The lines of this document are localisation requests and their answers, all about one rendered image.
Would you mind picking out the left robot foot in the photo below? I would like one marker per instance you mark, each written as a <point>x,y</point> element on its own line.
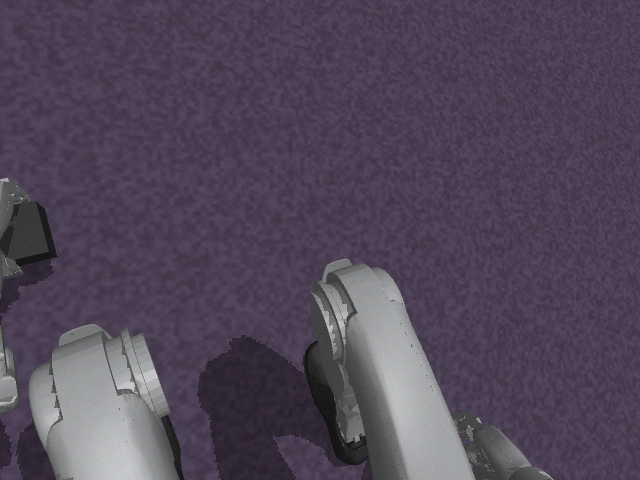
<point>174,445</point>

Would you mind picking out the small box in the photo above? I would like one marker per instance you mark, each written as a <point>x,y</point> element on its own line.
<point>28,237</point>

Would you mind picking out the left robot hand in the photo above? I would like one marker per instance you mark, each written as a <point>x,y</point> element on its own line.
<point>10,194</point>

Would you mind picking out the right robot hand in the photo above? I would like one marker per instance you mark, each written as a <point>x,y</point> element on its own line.
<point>497,456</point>

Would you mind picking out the right robot foot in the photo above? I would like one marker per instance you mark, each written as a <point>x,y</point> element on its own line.
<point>350,453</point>

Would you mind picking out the left robot arm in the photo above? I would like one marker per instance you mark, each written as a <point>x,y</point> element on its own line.
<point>9,391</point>

